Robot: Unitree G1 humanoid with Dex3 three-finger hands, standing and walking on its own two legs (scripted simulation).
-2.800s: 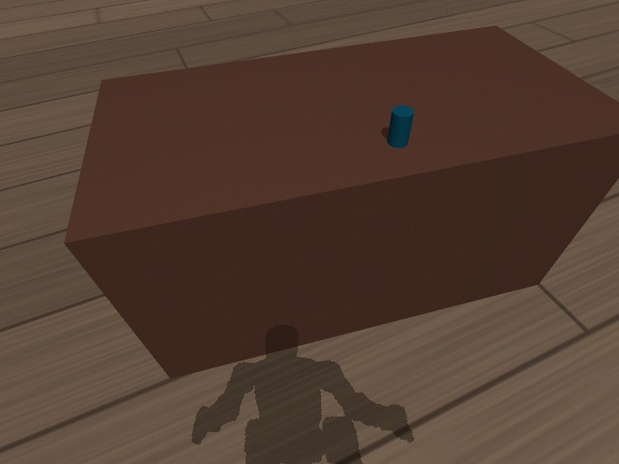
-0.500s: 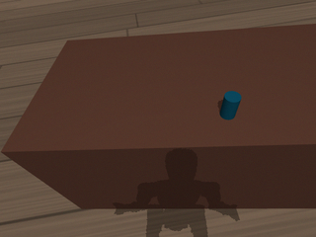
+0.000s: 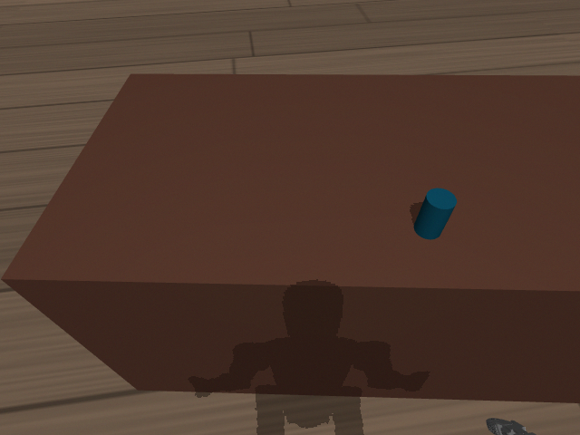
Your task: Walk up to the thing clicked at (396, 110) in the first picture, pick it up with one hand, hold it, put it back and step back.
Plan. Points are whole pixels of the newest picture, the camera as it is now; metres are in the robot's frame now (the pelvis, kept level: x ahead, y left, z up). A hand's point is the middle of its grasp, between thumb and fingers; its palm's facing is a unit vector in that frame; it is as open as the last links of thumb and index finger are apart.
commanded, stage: walk up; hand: right
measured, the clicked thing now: (434, 214) +0.50 -0.23 -0.02
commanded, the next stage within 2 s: stand in 0.84 s
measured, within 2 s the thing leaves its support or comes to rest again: neither
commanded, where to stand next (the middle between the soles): +0.07 +0.00 m, yaw -2 degrees
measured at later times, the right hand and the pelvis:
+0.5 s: hand out of the picture +0.09 -0.27 -0.14, palm faces +0.01 +0.95 -0.32, open 7.4 cm; pelvis +0.00 -0.01 +0.02, yaw -1 degrees
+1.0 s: hand out of the picture +0.08 -0.26 -0.14, palm faces +0.02 +0.95 -0.32, open 7.4 cm; pelvis +0.01 -0.01 +0.02, yaw -1 degrees
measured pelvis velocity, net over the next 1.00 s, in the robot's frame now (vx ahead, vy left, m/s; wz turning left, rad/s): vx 0.01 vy -0.01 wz -0.02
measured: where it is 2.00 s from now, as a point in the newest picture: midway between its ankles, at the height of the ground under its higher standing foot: outside the picture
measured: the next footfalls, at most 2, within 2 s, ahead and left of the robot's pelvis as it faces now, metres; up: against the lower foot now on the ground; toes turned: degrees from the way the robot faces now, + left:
none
